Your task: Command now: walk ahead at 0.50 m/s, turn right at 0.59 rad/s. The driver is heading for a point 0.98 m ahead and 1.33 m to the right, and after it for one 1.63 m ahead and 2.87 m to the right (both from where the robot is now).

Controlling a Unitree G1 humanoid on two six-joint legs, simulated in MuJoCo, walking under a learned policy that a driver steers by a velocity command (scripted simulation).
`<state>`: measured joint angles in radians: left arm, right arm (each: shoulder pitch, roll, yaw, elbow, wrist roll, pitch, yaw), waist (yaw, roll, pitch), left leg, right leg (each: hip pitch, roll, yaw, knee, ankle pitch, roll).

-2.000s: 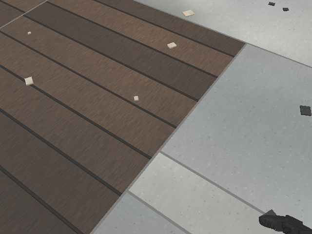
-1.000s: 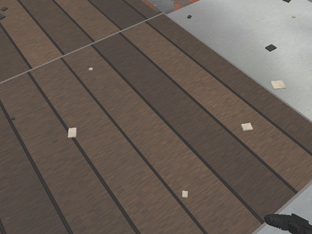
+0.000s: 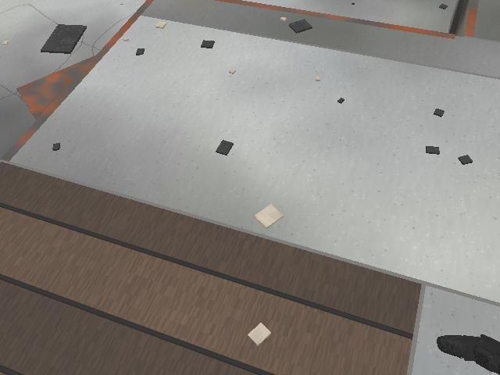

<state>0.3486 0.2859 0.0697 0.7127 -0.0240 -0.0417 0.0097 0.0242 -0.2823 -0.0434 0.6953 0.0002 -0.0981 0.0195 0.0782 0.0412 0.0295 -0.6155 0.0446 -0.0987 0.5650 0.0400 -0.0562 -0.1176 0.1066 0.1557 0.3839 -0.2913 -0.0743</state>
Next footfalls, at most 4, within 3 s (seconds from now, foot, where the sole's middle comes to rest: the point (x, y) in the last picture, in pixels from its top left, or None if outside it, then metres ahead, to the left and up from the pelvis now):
0.10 left None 0.24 0.14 -0.78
0.62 right None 0.45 -0.19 -0.78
1.14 left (341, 259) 0.81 -0.14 -0.78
1.66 right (458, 233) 0.92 -0.50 -0.78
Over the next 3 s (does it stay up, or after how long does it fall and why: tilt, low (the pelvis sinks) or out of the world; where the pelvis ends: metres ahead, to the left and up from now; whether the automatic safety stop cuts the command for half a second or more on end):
stays up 1.00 -0.75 0.00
